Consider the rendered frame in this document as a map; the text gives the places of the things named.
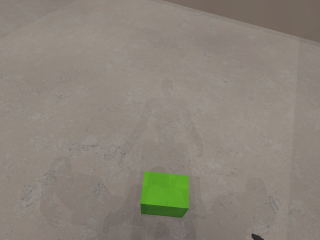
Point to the carton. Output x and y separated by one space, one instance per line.
165 194

